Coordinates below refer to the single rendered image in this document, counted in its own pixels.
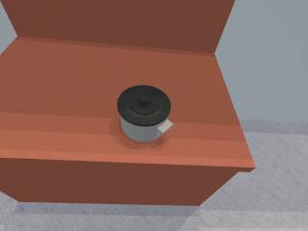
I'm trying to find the knob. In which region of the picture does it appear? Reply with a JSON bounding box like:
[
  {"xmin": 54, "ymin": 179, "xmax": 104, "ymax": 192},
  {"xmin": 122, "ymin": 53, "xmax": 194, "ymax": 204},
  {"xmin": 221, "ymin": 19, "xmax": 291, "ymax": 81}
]
[{"xmin": 138, "ymin": 92, "xmax": 151, "ymax": 106}]

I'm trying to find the lid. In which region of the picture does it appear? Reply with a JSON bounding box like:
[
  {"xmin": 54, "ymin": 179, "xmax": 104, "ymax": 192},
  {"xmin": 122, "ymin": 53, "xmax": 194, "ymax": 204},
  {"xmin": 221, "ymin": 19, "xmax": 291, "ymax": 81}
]
[{"xmin": 116, "ymin": 85, "xmax": 171, "ymax": 127}]

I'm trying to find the table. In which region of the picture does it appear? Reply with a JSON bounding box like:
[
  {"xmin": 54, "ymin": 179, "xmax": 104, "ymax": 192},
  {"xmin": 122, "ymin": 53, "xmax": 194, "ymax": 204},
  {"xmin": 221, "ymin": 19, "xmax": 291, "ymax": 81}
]
[{"xmin": 0, "ymin": 0, "xmax": 256, "ymax": 206}]

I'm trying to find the pot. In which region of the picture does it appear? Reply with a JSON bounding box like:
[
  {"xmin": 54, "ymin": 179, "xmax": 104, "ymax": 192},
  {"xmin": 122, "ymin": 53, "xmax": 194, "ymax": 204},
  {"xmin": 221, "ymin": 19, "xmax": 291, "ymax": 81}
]
[{"xmin": 120, "ymin": 116, "xmax": 173, "ymax": 142}]

